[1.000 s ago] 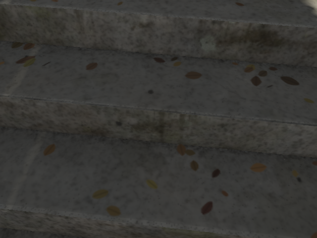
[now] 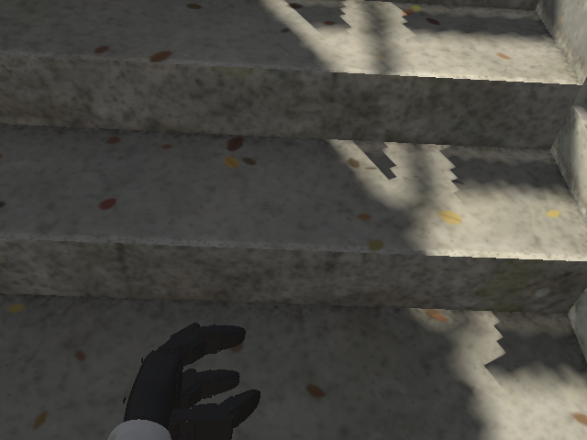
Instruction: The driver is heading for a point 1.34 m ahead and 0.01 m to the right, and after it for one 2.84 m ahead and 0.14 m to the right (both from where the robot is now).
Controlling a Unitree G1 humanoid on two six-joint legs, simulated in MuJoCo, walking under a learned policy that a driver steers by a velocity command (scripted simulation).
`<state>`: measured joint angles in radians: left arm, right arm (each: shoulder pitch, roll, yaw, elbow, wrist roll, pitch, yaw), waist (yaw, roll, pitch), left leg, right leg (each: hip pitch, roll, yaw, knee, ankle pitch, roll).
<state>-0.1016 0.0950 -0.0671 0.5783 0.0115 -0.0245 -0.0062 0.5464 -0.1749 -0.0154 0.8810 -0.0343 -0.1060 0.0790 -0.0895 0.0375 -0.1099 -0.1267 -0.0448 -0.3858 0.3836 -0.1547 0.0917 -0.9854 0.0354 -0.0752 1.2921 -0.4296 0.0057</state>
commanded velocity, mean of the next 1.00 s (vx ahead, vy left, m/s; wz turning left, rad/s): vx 0.07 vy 0.00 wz -0.15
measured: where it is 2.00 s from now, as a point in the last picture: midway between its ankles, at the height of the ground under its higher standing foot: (231, 167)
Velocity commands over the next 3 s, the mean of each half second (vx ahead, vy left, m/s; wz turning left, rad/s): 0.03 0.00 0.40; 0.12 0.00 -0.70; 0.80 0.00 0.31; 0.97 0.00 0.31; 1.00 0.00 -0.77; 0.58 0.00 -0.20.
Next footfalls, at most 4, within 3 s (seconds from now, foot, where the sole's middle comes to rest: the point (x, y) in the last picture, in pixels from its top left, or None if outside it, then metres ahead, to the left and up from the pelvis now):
0.40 left None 0.15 0.13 -0.63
0.70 right None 0.15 -0.12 -0.63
1.32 left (252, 380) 0.53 0.04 -0.46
1.74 right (289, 175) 0.90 -0.05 -0.29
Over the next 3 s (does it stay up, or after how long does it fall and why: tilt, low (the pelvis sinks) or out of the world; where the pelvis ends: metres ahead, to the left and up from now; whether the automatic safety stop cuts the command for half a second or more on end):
stays up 1.76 0.05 0.96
